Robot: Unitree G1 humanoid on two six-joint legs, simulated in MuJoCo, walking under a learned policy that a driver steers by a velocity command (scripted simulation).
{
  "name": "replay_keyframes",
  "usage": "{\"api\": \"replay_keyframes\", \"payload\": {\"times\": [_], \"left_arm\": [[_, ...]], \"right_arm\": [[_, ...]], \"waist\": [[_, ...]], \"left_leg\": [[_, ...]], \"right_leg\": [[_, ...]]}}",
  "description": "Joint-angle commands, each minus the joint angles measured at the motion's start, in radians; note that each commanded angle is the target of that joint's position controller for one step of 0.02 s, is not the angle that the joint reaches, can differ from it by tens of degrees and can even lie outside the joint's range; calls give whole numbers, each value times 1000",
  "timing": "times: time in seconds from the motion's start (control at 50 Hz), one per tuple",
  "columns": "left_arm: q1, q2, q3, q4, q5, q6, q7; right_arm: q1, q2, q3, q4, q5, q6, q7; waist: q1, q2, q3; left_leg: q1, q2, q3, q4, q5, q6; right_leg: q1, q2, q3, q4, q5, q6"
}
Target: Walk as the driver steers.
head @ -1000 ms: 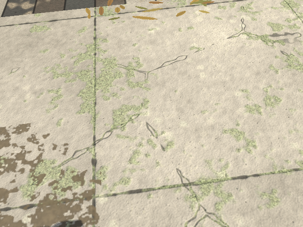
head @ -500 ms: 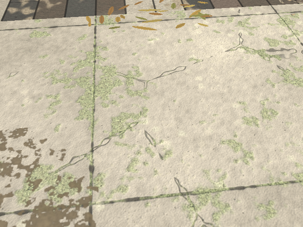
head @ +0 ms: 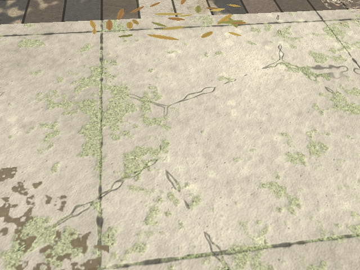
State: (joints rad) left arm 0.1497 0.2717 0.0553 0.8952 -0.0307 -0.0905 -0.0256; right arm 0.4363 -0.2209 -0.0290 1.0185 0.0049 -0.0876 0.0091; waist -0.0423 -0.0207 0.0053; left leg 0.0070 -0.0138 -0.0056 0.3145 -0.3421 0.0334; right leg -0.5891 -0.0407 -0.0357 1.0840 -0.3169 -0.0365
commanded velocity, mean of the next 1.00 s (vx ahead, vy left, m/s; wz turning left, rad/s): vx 0.48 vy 0.00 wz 0.00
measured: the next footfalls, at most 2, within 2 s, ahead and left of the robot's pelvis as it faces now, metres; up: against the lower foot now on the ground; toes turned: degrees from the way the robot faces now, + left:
right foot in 0.22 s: +0.30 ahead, -0.13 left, +0.00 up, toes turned -1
left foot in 0.74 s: +0.58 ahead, +0.12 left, +0.00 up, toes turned +3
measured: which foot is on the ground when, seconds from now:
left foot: down 0.00-0.22, up 0.24-0.72, down 0.74-1.00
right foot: up 0.00-0.20, down 0.22-0.74, up 0.76-1.00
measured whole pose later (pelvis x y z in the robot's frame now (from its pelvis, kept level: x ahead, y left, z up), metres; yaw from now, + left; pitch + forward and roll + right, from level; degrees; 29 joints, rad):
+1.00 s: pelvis +0.54 +0.04 +0.01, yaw +0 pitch +1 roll +0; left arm 0.18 0.30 0.06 0.89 -0.01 -0.07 0.00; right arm 0.31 -0.25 -0.04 0.92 -0.01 -0.10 0.02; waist -0.04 -0.05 0.01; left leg -0.14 -0.06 0.06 0.28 -0.15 0.07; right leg -0.63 -0.12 0.04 0.98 -0.17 -0.02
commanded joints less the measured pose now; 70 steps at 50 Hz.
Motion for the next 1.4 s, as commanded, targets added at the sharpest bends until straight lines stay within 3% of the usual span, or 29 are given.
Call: {"api": "replay_keyframes", "payload": {"times": [0.02, 0.06, 0.14, 0.2, 0.22, 0.24, 0.26, 0.28, 0.32, 0.4, 0.48, 0.62, 0.7, 0.74, 0.76, 0.78, 0.8, 0.82, 0.88, 0.96, 1.16, 1.22, 1.26, 1.28, 1.3, 1.32, 1.34, 1.36, 1.4], "left_arm": [[-197, -13, -19, -128, 13, -14, -20], [-268, -18, -27, -161, 12, -10, -21], [-264, 72, -2, -184, 2, -5, -18], [42, 152, 48, -96, -1, 7, -3], [212, 204, 64, -57, 8, 14, 7], [285, 269, 72, -27, 23, 12, -2], [250, 169, 46, -27, 16, 9, -6], [144, 136, 33, -40, 14, 1, -4], [7, 94, 19, -62, 31, -15, -10], [-6, 80, 11, -33, 31, -28, -10], [70, 134, 23, -7, 29, -26, 17], [211, 162, 27, 45, 8, 0, 29], [214, 182, 36, 52, 8, 26, 31], [198, 147, 22, 40, 19, 36, 32], [261, 67, -6, 7, 34, 26, 29], [314, 3, -27, 15, 29, 3, 25], [236, 119, 2, 8, -1, -14, 21], [160, 148, 9, -17, -16, -25, 20], [130, 114, 15, -15, 11, -7, 29], [92, 76, 11, -32, 22, 21, 31], [-217, 45, -7, -133, 15, -1, -2], [-216, 66, -2, -147, 22, -13, -19], [-58, 114, 23, -99, 34, -20, -19], [72, 160, 42, -56, 42, -22, -12], [202, 235, 54, -31, 66, -18, -2], [220, 240, 48, -16, 56, -4, -4], [218, 171, 34, -26, 33, 7, -6], [115, 145, 24, -40, 25, 9, -1], [-22, 81, 2, -53, 35, 8, 4]], "right_arm": [[-16, -129, -13, -53, -3, 6, -22], [14, -180, -25, -48, -1, -1, -35], [25, -200, -40, -29, 17, -8, -36], [4, -201, -44, -38, -1, 21, -33], [13, -170, -30, -60, -17, 25, -32], [171, 4, 16, -65, -8, 7, -17], [84, -98, -6, -62, 19, -21, -8], [-33, -166, -28, -110, 50, -38, -5], [-114, -166, -35, -128, 30, -42, -18], [-82, -106, -33, -133, 12, 5, -26], [-240, -117, -33, -193, -7, 8, -27], [-467, -102, -16, -259, 13, -9, 6], [-438, -148, -28, -275, 17, -20, 25], [-177, -229, -71, -201, 13, -23, 16], [-23, -329, -95, -172, -9, -20, 10], [29, -333, -95, -152, -2, -14, 19], [-9, -242, -68, -160, 4, -17, 20], [-99, -210, -57, -180, 3, -20, 18], [-227, -145, -38, -199, -18, -25, 22], [-187, -174, -47, -167, -10, -33, 14], [-32, -200, -53, -79, 8, 0, -15], [-48, -206, -58, -69, 6, 20, -25], [-90, -219, -60, -78, 4, 33, -30], [-83, -201, -52, -85, -1, 35, -31], [-45, -154, -32, -112, -29, 28, -29], [126, -43, 1, -71, -17, 14, -16], [74, -163, -29, -50, 10, 7, -13], [-37, -189, -39, -86, 33, 7, -16], [-115, -170, -44, -99, 8, 30, -37]], "waist": [[-11, 106, 117], [-24, 125, 125], [28, 140, 109], [186, 154, -103], [239, 71, -218], [140, -244, -406], [177, -184, -346], [150, -147, -152], [78, -3, -29], [2, -46, 14], [36, -12, 56], [119, -13, 74], [74, -49, 44], [-51, -26, -120], [-64, 135, -291], [-48, 327, -372], [-65, 222, -279], [-44, 173, -158], [36, 113, -48], [51, 81, -5], [-37, 74, 82], [-4, 88, 68], [84, 117, -42], [136, 90, -135], [143, -63, -293], [83, -272, -457], [131, -124, -452], [111, -100, -278], [49, -8, -124]], "left_leg": [[-31, 186, -111, -176, 483, 140], [-123, 184, -87, -242, 440, 141], [11, 249, -74, -186, 622, 111], [14, 210, -16, 218, 1014, 57], [-216, 168, -7, 512, 741, 35], [-549, -35, -31, 909, -81, -20], [-653, -20, -151, 1043, -212, 4], [-737, 33, -119, 1072, -138, 23], [-648, 126, -87, 966, 18, 29], [-549, 181, -77, 825, 67, 2], [-663, 190, -61, 591, 283, -43], [-614, 120, -10, 255, 423, -47], [-535, 87, 3, 185, 270, 8], [-172, 58, 25, 169, 253, 66], [201, 292, -294, 182, 210, 179], [376, 411, -687, 17, 15, 271], [317, 385, -650, -20, -73, 230], [185, 357, -508, -35, -6, 195], [-93, 260, -281, -120, 226, 170], [-136, 240, -169, -183, 390, 196], [2, 237, -51, -182, 394, 160], [80, 261, -47, -78, 608, 130], [84, 219, -23, 108, 905, 86], [14, 158, 9, 279, 878, 45], [-241, 75, 35, 589, 475, -4], [-530, -81, -32, 923, -355, -56], [-553, -44, -162, 1002, -359, -51], [-626, 6, -118, 986, -299, -46], [-558, 88, -70, 859, -165, -65]], "right_leg": [[-131, -15, -29, -249, 191, 30], [30, 24, -53, -417, 301, 38], [111, 40, -7, -556, 343, -16], [487, 94, -41, -544, 273, -89], [789, -66, 142, -510, 218, -144], [1069, -337, 679, -657, -87, -327], [987, -322, 828, -818, -219, -304], [823, -298, 675, -845, -189, -257], [525, -229, 446, -891, 46, -218], [322, -171, 271, -987, 125, -220], [345, -162, 203, -1020, 173, -219], [493, -169, 122, -959, 222, -169], [614, -221, 144, -841, 353, -135], [541, -132, 66, -514, 584, -85], [237, -28, -3, -139, 343, -26], [-41, 110, 68, 94, -249, 7], [-152, 52, 160, 202, -241, -12], [-189, -3, 131, 197, -142, -29], [-48, -99, 114, 60, 47, -17], [-78, -109, 97, -71, 151, 21], [-85, -45, 42, -537, 408, 19], [-35, -18, 38, -596, 331, -17], [198, 47, -6, -626, 352, -51], [412, 28, 2, -640, 534, -80], [761, -184, 214, -533, 927, -160], [1032, -411, 554, -561, 1059, -353], [939, -357, 530, -614, 911, -323], [792, -315, 390, -652, 840, -277], [503, -239, 260, -737, 757, -226]]}}
Over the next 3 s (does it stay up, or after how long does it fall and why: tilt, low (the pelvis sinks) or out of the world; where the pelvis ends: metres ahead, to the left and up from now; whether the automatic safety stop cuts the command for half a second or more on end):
stays up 1.24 0.00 0.00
